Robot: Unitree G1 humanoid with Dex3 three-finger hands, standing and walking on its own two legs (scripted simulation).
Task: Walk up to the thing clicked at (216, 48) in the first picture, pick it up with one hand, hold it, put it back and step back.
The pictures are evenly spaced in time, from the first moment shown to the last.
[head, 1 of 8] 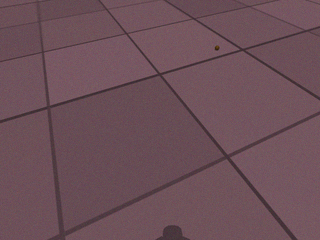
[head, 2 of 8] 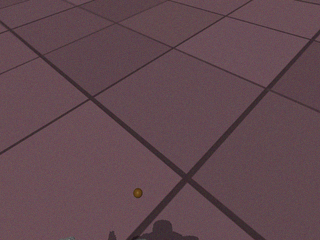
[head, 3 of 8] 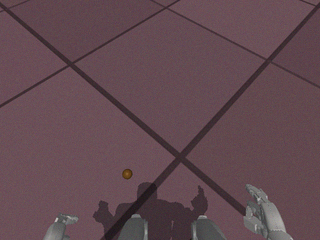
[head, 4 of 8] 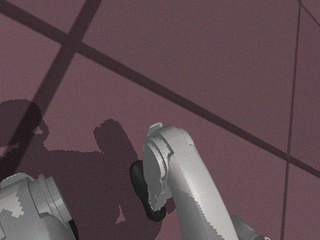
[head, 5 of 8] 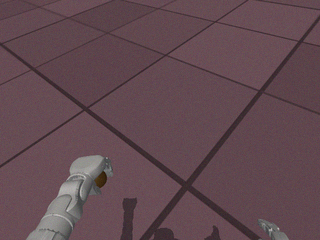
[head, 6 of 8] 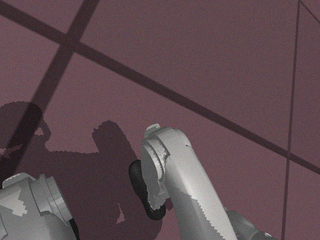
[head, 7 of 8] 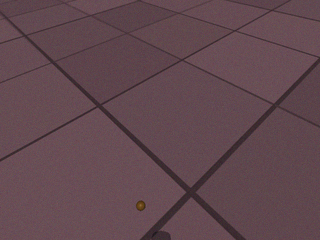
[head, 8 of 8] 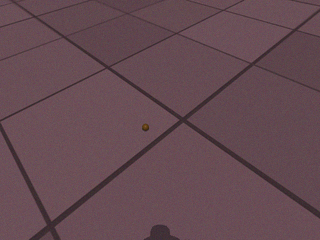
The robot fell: no
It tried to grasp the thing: yes
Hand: left
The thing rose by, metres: 0.70
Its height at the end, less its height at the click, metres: +0.00
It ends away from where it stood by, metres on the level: 0.00
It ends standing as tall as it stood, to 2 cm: yes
